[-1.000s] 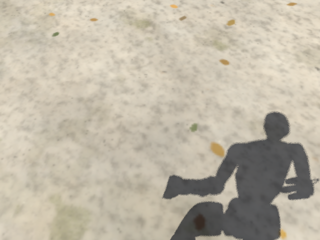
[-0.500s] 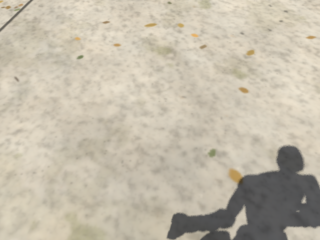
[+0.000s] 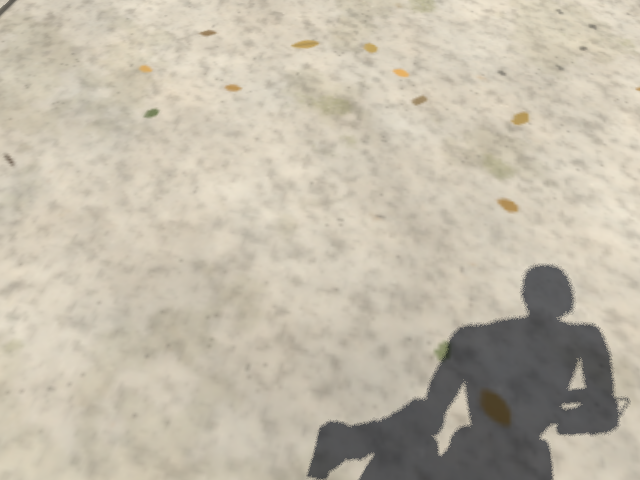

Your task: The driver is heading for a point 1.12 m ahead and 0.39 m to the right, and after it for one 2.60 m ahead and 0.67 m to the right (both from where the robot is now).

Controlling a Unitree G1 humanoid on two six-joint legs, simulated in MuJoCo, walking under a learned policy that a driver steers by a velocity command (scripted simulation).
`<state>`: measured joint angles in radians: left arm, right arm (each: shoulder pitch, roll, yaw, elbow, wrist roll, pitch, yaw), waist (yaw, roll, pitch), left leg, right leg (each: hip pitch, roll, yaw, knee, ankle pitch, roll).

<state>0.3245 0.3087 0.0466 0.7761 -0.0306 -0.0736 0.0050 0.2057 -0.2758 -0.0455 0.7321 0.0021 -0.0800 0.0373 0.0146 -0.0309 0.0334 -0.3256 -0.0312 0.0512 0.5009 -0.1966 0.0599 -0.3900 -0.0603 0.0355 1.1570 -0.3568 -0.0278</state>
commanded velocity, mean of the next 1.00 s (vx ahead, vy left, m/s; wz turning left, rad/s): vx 0.49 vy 0.00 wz -0.32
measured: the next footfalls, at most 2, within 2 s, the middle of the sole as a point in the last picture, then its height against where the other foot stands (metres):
right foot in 0.42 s outside the picture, level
left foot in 0.90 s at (313, 371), level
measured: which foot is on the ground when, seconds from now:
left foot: down 0.00-0.44, up 0.46-0.88, down 0.90-1.00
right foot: up 0.00-0.40, down 0.42-0.92, up 0.94-1.00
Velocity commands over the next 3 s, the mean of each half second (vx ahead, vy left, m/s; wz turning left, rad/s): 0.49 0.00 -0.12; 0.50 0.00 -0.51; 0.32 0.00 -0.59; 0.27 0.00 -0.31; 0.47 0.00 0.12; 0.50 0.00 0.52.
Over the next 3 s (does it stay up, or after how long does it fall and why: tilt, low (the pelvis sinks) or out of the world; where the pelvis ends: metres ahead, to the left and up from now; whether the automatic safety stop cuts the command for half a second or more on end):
stays up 1.24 -0.54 0.00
